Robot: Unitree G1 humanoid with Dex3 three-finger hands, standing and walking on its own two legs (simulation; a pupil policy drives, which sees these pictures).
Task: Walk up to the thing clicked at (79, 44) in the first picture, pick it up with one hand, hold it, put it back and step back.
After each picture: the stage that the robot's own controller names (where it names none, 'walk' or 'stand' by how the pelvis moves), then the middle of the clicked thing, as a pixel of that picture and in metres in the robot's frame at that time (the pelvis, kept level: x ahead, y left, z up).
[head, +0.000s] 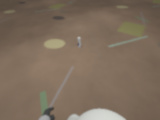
stand; (79, 42) +1.65 +0.27 -0.65
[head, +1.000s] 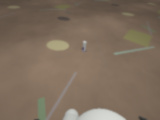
walk; (84, 46) +1.53 +0.10 -0.63
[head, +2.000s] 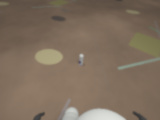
walk; (81, 60) +1.00 +0.11 -0.63
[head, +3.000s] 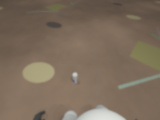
walk; (75, 78) +0.64 +0.17 -0.65
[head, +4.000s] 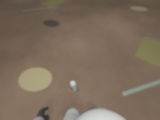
stand; (73, 86) +0.46 +0.19 -0.63
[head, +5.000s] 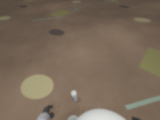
stand; (74, 96) +0.40 +0.19 -0.65
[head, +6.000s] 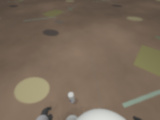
stand; (71, 97) +0.37 +0.21 -0.65
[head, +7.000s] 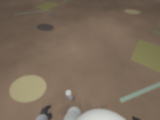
stand; (69, 95) +0.34 +0.24 -0.64
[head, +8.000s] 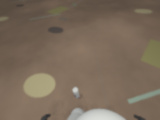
stand; (76, 93) +0.40 +0.22 -0.65
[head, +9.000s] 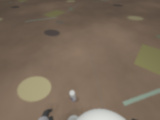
stand; (72, 96) +0.40 +0.21 -0.66
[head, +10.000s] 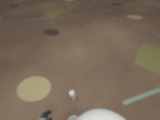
stand; (72, 95) +0.39 +0.22 -0.66
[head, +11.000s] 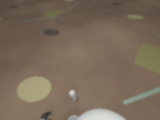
stand; (72, 95) +0.39 +0.22 -0.66
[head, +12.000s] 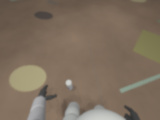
go down; (69, 85) +0.41 +0.22 -0.60
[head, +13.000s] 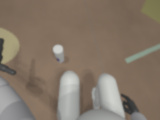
go down; (59, 55) +0.46 +0.26 -0.24
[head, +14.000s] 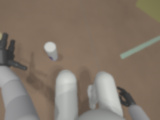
close in; (52, 53) +0.46 +0.28 -0.23
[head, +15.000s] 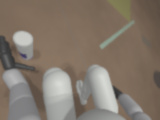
close; (25, 48) +0.44 +0.31 -0.16
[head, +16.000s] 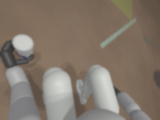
lift; (25, 50) +0.42 +0.31 -0.16
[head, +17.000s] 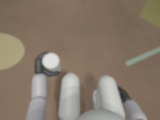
lift; (54, 65) +0.33 +0.26 -0.02
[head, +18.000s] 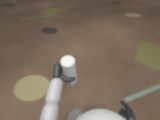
hold; (70, 72) +0.31 +0.14 +0.09
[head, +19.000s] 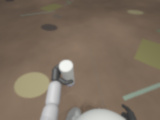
hold; (68, 75) +0.31 +0.16 +0.05
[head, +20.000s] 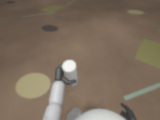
crouch; (71, 75) +0.31 +0.14 +0.06
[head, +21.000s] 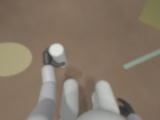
crouch; (60, 58) +0.42 +0.20 -0.04
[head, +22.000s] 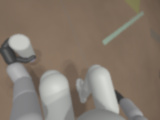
lower; (26, 51) +0.42 +0.28 -0.17
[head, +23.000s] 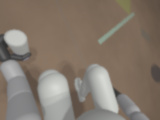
lower; (20, 48) +0.43 +0.31 -0.17
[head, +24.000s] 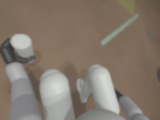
lower; (25, 51) +0.42 +0.30 -0.16
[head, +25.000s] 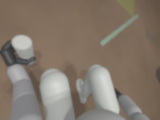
lower; (26, 53) +0.41 +0.30 -0.16
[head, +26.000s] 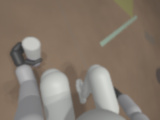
loosen; (33, 54) +0.41 +0.26 -0.16
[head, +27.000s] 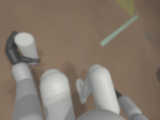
withdraw; (29, 52) +0.42 +0.28 -0.16
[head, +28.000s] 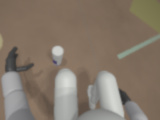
walk; (57, 57) +0.42 +0.24 -0.21
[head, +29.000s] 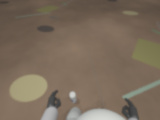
stand; (73, 97) +0.36 +0.17 -0.58
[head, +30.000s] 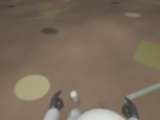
stand; (74, 97) +0.37 +0.18 -0.60
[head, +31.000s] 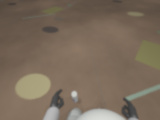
stand; (74, 97) +0.36 +0.17 -0.60
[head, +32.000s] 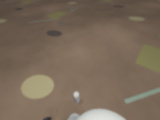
stand; (76, 97) +0.39 +0.17 -0.65
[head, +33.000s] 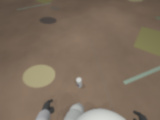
walk; (79, 82) +0.48 +0.15 -0.64
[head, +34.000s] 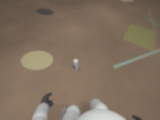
walk; (75, 65) +0.76 +0.15 -0.64
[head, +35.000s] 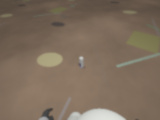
stand; (81, 62) +1.01 +0.18 -0.64
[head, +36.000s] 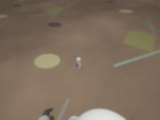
stand; (78, 63) +0.99 +0.21 -0.66
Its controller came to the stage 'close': yes
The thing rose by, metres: 0.69
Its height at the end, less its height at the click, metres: +0.00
